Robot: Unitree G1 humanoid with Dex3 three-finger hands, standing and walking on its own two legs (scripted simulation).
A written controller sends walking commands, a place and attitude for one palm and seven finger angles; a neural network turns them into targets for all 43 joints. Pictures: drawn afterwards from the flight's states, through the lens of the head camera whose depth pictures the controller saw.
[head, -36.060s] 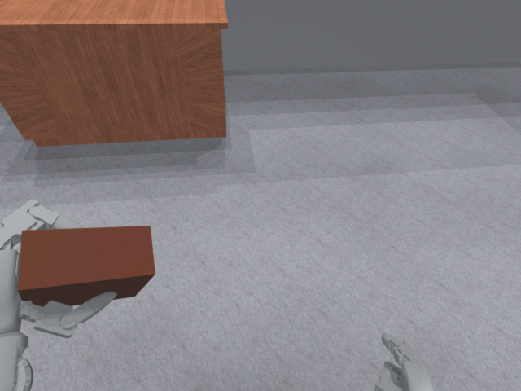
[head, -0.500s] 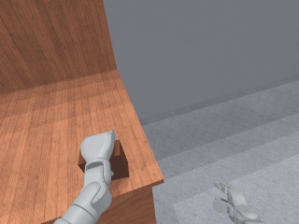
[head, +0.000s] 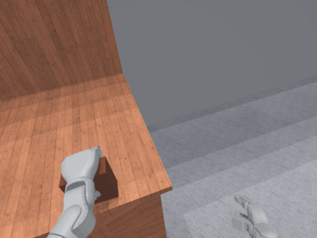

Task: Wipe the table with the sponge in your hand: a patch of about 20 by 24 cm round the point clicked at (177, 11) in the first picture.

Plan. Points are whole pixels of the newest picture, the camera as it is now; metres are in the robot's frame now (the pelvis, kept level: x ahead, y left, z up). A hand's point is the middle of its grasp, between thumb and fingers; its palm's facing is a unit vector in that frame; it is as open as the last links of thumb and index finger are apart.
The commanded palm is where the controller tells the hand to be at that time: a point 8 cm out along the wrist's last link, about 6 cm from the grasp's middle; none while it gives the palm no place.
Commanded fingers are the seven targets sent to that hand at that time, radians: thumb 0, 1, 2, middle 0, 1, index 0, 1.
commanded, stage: wipe forward along the middle lane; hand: left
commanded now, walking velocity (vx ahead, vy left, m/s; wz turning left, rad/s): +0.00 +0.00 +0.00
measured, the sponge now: (93, 186) +0.25 +0.23 -0.01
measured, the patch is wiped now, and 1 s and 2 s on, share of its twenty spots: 1.00 1.00 1.00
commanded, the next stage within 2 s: slide back across to the first lane in 1.66 s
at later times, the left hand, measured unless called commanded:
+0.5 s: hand (87, 164) +0.30 +0.25 +0.03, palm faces -0.07 -0.07 -1.00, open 10.0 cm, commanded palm +0.28 +0.25 +0.07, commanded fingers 0.00 0.10 1.30 -1.20 -1.60 -1.20 -1.60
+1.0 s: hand (84, 152) +0.34 +0.27 +0.03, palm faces -0.09 -0.03 -1.00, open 10.0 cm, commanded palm +0.32 +0.27 +0.07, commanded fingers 0.00 0.10 1.30 -1.20 -1.60 -1.20 -1.60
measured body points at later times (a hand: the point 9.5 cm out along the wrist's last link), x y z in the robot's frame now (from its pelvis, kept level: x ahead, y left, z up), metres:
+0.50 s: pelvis -0.01 -0.01 +0.00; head -0.01 -0.04 +0.45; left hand +0.30 +0.25 +0.08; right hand +0.19 -0.23 -0.11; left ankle +0.01 +0.13 -0.73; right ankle -0.03 -0.09 -0.73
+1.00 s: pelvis -0.02 +0.00 -0.01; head +0.00 -0.03 +0.44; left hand +0.34 +0.27 +0.08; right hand +0.14 -0.26 -0.13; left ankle +0.01 +0.13 -0.73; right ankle -0.03 -0.09 -0.73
